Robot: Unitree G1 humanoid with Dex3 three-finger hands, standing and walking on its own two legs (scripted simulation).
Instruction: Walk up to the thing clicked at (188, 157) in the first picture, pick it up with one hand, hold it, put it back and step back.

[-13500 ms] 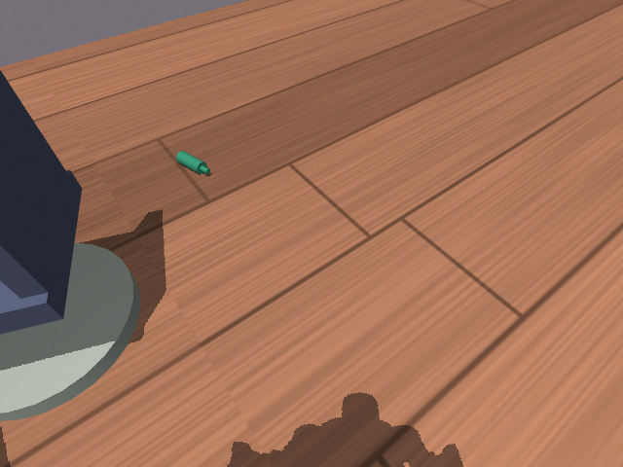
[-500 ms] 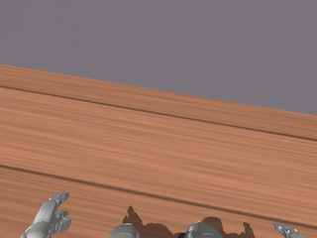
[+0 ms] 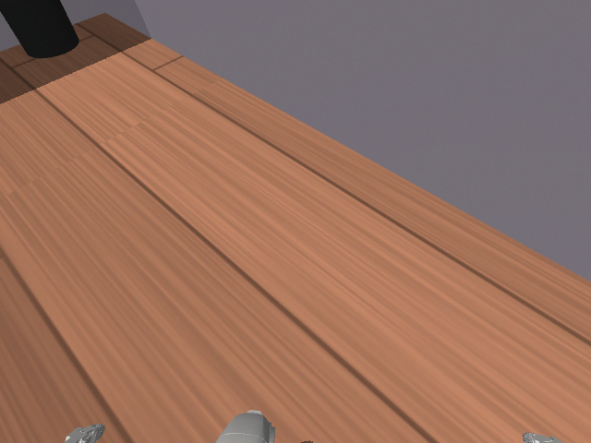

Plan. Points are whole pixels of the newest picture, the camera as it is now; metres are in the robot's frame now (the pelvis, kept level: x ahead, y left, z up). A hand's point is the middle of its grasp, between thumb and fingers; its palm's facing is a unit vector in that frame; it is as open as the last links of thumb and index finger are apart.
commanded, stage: walk up
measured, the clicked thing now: out of the picture +0.48 +1.49 -0.74
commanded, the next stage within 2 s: none
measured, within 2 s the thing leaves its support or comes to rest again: neither
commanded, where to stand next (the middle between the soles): +0.10 +0.04 m, yaw +67 degrees
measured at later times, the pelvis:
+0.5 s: pelvis +0.06 +0.00 -0.03, yaw +27 degrees
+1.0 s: pelvis +0.05 -0.03 -0.03, yaw +50 degrees
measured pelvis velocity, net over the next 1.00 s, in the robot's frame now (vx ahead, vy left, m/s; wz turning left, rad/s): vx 0.05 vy -0.03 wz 0.88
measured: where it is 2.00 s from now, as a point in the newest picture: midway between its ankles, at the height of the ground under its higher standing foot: outside the picture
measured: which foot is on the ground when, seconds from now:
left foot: up 0.00-0.12, down 0.14-0.54, up 0.56-0.86, down 0.88-1.00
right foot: down 0.00-0.16, up 0.18-0.50, down 0.52-0.90, up 0.92-1.00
